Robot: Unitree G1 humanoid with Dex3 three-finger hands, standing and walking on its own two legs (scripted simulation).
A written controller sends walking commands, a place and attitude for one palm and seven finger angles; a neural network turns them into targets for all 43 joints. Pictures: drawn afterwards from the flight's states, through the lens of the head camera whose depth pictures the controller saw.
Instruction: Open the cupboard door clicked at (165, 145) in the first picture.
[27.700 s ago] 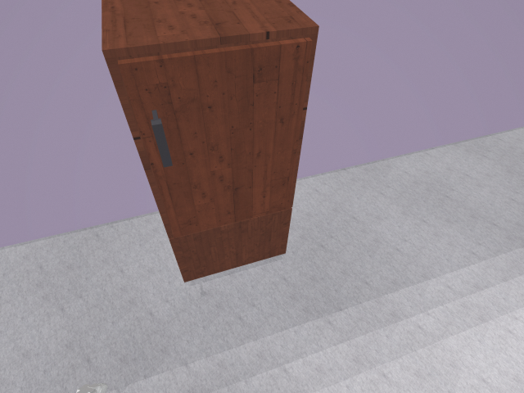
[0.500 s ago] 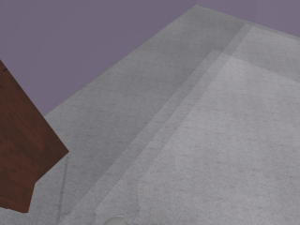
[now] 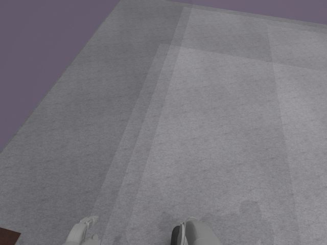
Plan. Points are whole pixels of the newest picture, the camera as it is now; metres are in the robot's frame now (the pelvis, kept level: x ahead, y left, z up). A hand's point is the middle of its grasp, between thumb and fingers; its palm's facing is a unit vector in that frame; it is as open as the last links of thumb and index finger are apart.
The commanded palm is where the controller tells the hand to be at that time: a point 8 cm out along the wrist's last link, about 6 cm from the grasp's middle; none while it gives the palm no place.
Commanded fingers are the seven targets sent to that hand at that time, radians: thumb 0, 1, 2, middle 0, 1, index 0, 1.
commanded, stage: walk to a spot facing it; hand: left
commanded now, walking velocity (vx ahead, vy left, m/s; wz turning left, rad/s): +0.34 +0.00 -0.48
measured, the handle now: out of the picture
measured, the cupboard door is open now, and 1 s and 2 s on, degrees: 43 43 43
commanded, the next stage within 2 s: turn to face it in 0.98 s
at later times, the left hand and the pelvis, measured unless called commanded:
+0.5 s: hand (116, 215) +0.21 +0.13 -0.15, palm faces -0.07 -0.97 -0.22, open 7.3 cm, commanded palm none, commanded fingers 0.00 0.90 0.90 -0.20 -0.30 -0.20 -0.30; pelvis +0.24 -0.05 +0.01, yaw -11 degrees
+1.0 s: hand (145, 100) +0.65 +0.07 -0.15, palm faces -0.37 -0.92 -0.16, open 7.3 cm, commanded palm none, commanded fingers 0.00 0.90 0.90 -0.20 -0.30 -0.20 -0.30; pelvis +0.49 -0.07 +0.01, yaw -23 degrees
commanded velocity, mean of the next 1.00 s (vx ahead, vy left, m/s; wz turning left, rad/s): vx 0.31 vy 0.00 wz -0.36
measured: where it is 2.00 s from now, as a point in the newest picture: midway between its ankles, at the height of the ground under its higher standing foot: (186, 158)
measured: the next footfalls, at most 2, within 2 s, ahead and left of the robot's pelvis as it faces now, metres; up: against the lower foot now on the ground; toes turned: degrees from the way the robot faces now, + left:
right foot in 0.06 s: +0.15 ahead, -0.08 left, +0.00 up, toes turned -9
left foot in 0.64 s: +0.47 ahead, +0.01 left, +0.00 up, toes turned -8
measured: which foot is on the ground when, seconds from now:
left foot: down 0.00-0.06, up 0.08-0.62, down 0.64-1.00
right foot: up 0.00-0.04, down 0.06-0.66, up 0.68-1.00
